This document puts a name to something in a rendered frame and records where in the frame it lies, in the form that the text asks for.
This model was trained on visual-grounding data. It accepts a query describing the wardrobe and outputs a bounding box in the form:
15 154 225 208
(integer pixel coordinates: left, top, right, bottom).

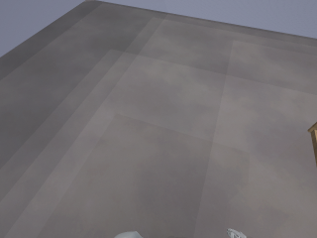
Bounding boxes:
307 122 317 167

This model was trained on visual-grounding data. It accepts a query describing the right robot hand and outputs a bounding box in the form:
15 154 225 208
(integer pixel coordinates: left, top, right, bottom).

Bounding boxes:
227 228 247 238

